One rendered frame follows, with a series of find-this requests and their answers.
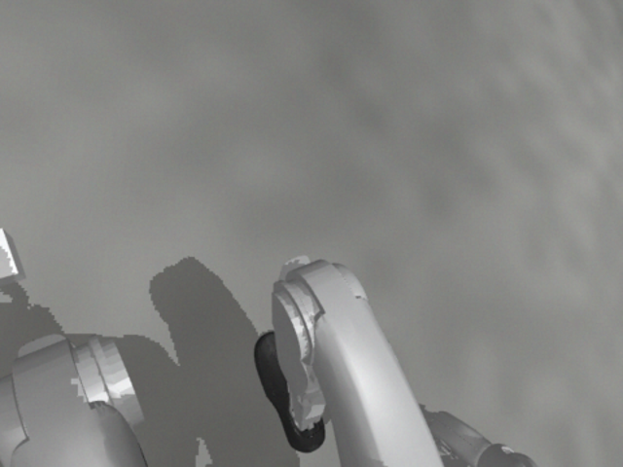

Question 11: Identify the right robot arm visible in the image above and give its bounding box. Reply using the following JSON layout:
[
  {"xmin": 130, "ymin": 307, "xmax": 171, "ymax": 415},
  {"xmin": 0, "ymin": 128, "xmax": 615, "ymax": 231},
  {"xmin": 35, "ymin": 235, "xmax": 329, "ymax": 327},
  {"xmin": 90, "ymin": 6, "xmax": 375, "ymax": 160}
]
[{"xmin": 477, "ymin": 444, "xmax": 538, "ymax": 467}]

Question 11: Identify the right robot foot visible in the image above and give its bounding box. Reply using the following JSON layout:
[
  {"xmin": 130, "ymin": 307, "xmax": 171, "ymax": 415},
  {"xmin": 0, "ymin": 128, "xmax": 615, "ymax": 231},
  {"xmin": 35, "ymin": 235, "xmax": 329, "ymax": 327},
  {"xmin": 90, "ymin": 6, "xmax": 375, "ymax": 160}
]
[{"xmin": 254, "ymin": 332, "xmax": 325, "ymax": 453}]

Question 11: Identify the right robot hand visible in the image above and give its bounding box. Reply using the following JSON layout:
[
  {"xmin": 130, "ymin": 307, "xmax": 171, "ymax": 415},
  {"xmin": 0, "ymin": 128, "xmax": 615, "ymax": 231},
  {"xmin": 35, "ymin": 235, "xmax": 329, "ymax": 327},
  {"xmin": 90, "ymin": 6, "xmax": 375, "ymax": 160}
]
[{"xmin": 419, "ymin": 404, "xmax": 492, "ymax": 467}]

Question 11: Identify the carton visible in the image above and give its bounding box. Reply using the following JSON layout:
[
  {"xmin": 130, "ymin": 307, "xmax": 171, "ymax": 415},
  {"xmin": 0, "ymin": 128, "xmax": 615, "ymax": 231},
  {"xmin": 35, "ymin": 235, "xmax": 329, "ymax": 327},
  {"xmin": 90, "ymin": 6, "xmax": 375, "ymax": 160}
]
[{"xmin": 0, "ymin": 229, "xmax": 26, "ymax": 286}]

